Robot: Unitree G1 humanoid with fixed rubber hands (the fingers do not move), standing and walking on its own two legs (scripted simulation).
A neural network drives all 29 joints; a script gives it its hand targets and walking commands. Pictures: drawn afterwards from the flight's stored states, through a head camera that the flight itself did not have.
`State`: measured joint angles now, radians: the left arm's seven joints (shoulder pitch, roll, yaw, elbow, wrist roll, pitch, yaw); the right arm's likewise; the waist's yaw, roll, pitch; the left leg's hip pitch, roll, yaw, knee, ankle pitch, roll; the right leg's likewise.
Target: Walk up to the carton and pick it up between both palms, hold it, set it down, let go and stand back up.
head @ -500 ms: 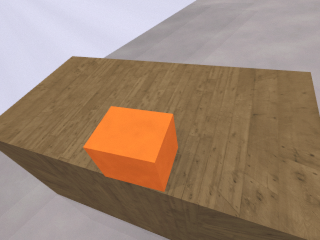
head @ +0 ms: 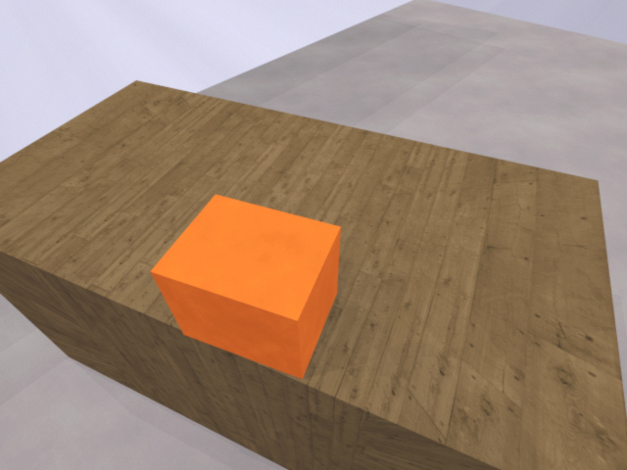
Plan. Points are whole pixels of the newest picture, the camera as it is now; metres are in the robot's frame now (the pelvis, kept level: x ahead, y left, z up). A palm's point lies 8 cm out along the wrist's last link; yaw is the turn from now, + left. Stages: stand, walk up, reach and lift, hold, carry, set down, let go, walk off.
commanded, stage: walk up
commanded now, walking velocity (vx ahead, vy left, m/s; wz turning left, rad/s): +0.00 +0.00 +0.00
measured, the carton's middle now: (257, 283) +0.39 +0.11 +0.00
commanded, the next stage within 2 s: none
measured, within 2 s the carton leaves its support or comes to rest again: neither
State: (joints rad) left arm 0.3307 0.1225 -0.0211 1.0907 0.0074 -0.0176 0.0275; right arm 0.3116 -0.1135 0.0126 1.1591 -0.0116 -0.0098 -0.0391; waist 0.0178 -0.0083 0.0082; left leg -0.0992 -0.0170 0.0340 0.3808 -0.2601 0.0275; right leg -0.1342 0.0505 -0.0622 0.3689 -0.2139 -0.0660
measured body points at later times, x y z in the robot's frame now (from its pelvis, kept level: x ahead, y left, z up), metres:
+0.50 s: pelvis -0.01 +0.08 -0.01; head +0.01 +0.08 +0.44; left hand -0.05 +0.32 -0.16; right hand +0.02 -0.15 -0.17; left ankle +0.00 +0.21 -0.75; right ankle -0.01 -0.08 -0.74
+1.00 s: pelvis +0.01 +0.11 +0.00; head +0.01 +0.10 +0.45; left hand -0.03 +0.32 -0.16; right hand +0.00 -0.09 -0.17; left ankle +0.00 +0.21 -0.74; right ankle -0.01 +0.00 -0.74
